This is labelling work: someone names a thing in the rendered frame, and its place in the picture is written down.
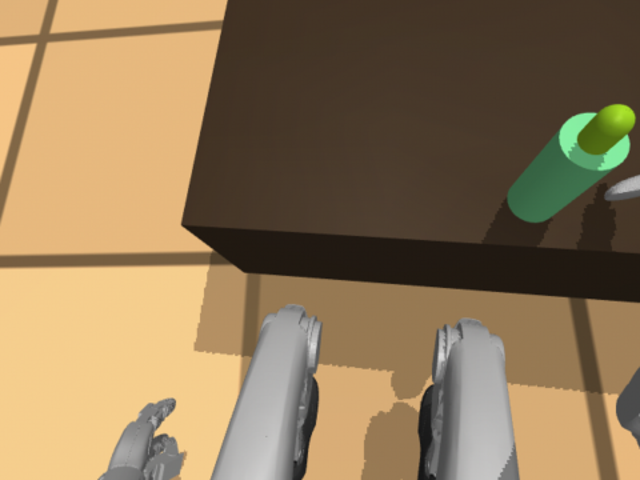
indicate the right robot foot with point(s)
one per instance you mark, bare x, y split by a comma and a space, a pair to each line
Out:
425, 434

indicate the right robot arm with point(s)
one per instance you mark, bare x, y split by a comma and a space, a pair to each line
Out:
628, 407

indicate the left robot foot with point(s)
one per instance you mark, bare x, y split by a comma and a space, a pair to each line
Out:
299, 468

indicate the bottle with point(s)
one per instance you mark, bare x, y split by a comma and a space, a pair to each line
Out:
586, 148

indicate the left robot hand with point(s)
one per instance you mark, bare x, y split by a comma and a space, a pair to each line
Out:
137, 448

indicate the right robot hand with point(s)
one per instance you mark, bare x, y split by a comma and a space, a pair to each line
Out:
626, 189

